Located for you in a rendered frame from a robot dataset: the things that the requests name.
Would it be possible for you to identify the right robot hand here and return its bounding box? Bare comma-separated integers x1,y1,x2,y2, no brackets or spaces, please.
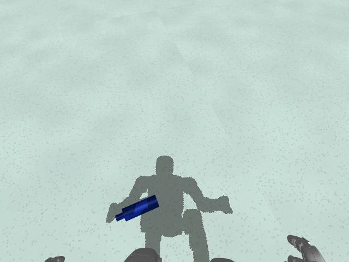
285,235,325,262

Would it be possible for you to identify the bottle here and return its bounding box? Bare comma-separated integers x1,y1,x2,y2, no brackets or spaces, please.
115,195,159,221

